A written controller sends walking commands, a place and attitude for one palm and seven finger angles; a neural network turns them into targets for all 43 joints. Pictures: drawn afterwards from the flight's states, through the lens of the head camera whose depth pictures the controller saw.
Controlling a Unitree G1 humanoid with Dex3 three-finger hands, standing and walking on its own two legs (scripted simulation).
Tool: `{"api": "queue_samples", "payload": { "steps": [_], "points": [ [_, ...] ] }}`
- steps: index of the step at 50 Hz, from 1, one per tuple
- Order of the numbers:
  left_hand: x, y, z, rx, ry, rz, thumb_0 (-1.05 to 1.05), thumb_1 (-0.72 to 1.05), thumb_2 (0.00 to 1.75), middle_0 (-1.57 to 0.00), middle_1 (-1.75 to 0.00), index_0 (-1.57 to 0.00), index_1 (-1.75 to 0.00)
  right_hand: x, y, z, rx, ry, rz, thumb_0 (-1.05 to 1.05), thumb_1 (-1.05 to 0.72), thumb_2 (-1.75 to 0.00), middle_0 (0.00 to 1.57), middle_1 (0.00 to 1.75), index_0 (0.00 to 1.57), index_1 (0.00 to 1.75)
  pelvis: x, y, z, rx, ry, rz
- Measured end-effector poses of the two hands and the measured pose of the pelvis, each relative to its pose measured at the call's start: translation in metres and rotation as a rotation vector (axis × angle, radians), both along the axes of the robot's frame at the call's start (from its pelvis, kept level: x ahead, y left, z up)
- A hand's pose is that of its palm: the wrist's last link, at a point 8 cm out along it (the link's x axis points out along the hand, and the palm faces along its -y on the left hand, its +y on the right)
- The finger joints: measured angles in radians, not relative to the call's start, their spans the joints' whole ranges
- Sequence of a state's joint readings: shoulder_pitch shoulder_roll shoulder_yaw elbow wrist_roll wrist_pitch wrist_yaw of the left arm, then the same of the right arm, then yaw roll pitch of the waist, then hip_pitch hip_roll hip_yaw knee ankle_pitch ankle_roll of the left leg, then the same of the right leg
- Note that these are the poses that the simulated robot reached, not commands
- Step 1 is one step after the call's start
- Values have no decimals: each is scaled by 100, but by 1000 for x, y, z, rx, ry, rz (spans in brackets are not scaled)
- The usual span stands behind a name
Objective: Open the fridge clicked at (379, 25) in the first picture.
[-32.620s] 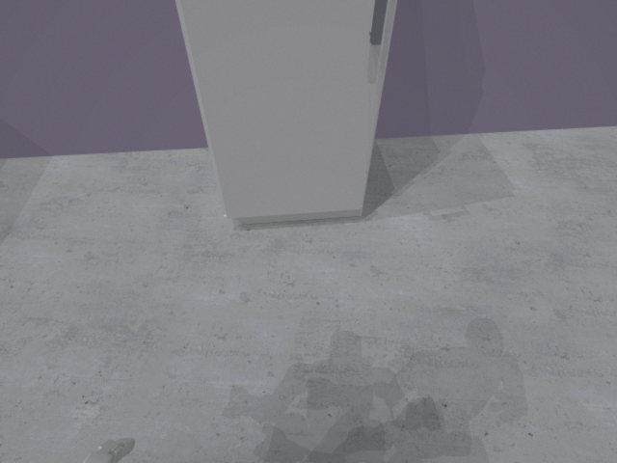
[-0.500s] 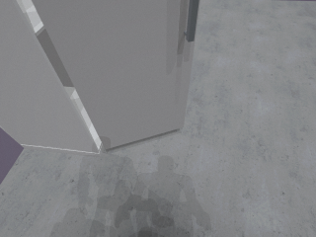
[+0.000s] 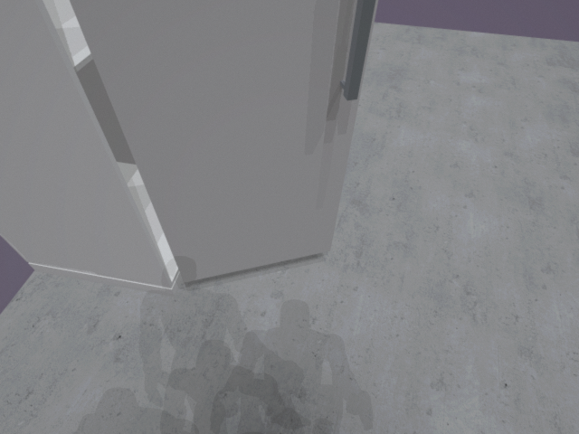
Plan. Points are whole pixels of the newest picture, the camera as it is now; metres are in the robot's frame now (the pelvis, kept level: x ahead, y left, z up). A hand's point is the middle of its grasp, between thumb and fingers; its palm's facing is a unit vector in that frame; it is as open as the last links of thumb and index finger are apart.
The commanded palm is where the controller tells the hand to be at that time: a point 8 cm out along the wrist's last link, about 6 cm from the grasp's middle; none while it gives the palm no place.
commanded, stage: let the arm hang, fingers relaxed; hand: right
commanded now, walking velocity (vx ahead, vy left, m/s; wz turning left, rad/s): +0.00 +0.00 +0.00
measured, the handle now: (360, 3) +0.84 -0.07 +0.23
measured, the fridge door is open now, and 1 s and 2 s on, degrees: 64 64 64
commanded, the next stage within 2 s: look to check the result in 0.18 s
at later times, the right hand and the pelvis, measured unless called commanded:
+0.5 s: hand out of the picture +0.02 -0.18 -0.18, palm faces -0.02 +0.98 -0.21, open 7.4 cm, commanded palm none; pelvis +0.01 +0.00 +0.00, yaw +1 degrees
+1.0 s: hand out of the picture +0.04 -0.17 -0.18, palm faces -0.03 +0.98 -0.21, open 7.4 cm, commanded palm none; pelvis +0.01 +0.00 +0.00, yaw +1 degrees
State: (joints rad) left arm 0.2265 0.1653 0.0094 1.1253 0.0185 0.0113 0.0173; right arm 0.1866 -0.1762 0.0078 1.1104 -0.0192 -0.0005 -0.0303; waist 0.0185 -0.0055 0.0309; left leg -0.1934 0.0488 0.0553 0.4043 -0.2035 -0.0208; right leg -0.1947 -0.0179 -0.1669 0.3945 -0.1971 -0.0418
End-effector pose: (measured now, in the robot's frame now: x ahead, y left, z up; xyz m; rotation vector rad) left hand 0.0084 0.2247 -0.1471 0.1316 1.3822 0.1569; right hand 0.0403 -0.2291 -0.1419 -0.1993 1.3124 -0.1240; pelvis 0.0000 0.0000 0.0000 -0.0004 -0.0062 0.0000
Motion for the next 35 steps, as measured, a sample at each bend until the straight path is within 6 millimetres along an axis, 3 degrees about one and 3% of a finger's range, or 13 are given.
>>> {"api": "queue_samples", "payload": {
  "steps": [7,24,35],
  "points": [
    [-1,-3,1,2,15,11,1,91,90,-20,-30,-20,-30,2,-1,-2,1,13,-1,0,-91,-90,20,30,20,30,4,-1,0,-1,-3,4],
    [1,-3,0,-2,38,19,0,91,90,-20,-30,-20,-30,-26,2,-3,2,109,-23,1,-90,-90,20,30,20,30,10,0,1,0,-3,11],
    [6,1,1,3,24,22,0,91,90,-20,-30,-20,-30,-20,6,-4,9,95,-17,1,-90,-90,20,30,20,30,12,2,1,0,-5,14]
  ]
}}
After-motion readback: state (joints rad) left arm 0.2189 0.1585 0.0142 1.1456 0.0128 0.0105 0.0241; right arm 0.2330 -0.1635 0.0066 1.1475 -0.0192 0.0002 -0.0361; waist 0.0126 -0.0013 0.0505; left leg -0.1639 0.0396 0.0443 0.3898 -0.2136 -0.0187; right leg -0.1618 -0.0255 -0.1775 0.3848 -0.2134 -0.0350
